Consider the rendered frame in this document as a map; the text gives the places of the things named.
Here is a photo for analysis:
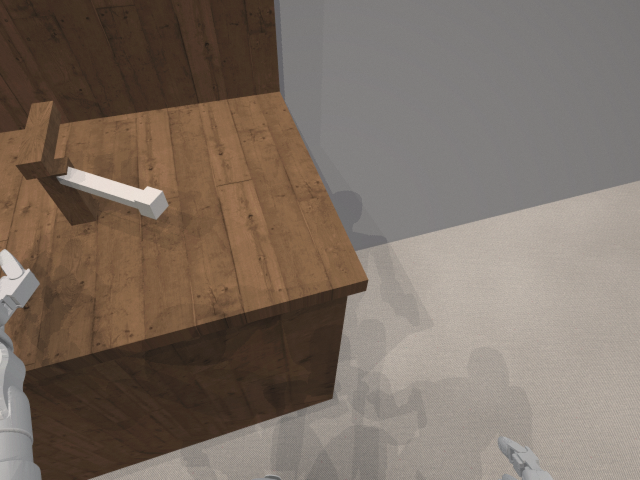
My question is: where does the counter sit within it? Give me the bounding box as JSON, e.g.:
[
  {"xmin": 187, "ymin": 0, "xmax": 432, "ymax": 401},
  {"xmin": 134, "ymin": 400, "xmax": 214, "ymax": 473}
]
[{"xmin": 0, "ymin": 0, "xmax": 368, "ymax": 480}]

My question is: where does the tap lever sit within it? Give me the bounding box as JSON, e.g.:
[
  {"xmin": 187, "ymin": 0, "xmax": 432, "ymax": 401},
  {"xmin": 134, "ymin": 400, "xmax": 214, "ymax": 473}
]
[{"xmin": 56, "ymin": 167, "xmax": 169, "ymax": 220}]

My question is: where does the robot left forearm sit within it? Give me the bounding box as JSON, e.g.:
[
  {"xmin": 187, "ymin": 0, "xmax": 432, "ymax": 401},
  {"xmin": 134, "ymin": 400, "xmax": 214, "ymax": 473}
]
[{"xmin": 0, "ymin": 329, "xmax": 42, "ymax": 480}]

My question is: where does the right robot hand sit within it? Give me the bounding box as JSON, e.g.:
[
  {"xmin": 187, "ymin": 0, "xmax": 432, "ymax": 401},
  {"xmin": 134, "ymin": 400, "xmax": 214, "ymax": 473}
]
[{"xmin": 498, "ymin": 436, "xmax": 553, "ymax": 480}]

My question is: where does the left robot hand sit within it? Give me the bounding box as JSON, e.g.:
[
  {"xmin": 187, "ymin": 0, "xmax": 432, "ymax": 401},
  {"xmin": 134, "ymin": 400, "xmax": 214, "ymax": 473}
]
[{"xmin": 0, "ymin": 249, "xmax": 40, "ymax": 331}]

